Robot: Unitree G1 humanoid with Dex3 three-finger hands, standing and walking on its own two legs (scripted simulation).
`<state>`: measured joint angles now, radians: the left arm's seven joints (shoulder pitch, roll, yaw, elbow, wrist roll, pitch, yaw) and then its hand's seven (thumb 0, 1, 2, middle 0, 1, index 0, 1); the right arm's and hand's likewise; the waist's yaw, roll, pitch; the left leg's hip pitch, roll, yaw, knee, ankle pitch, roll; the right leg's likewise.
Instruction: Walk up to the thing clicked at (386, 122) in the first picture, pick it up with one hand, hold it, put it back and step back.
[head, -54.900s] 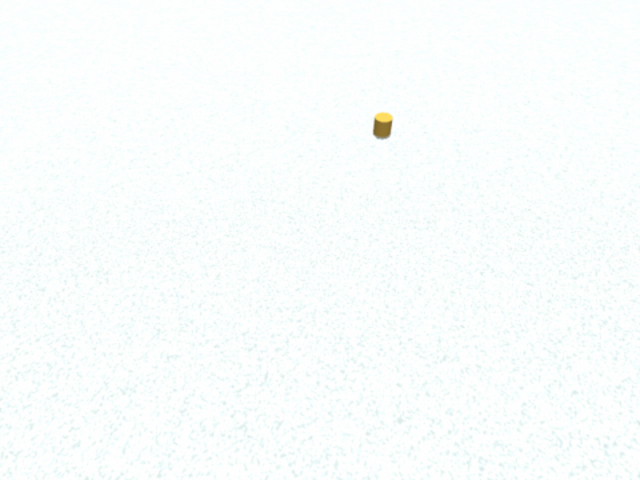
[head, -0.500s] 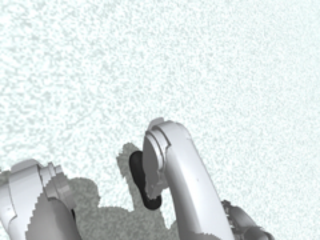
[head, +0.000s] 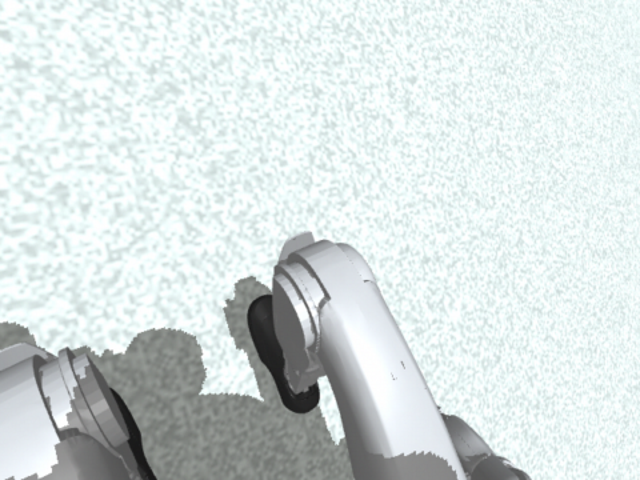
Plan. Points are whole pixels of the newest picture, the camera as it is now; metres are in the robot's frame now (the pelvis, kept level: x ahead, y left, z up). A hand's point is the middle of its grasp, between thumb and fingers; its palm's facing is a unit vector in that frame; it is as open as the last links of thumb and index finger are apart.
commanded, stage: rest palm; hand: left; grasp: from above
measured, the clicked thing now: out of the picture +0.56 +0.37 -0.27
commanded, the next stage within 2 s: none
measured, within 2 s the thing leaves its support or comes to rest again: neither
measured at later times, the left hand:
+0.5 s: hand out of the picture +0.51 +0.36 -0.22, palm faces -0.43 -0.13 -0.89, open 14.3 cm
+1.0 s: hand out of the picture +0.51 +0.36 -0.23, palm faces -0.45 -0.14 -0.88, open 14.2 cm
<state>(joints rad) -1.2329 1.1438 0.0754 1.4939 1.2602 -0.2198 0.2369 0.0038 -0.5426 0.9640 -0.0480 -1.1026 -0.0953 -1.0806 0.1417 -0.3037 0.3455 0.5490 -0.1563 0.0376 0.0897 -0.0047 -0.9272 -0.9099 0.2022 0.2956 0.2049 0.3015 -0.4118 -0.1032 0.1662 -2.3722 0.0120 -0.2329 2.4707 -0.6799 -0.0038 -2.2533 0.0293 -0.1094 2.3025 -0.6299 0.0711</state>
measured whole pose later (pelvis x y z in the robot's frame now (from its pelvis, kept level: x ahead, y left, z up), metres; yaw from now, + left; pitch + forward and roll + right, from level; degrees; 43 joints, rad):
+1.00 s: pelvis +0.00 +0.00 +0.00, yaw -3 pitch +31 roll -16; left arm -1.21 1.22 0.08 1.59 1.27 -0.24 0.35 0.00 -0.56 0.99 -0.04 -1.05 -0.08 -1.07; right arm 0.10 -0.31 0.40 0.58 -0.20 -0.02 0.10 -0.01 -0.93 -0.91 0.20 0.30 0.20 0.30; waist -0.43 -0.14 0.19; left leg -2.37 0.02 -0.27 2.51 -0.72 0.00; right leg -2.25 0.05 -0.14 2.31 -0.64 0.08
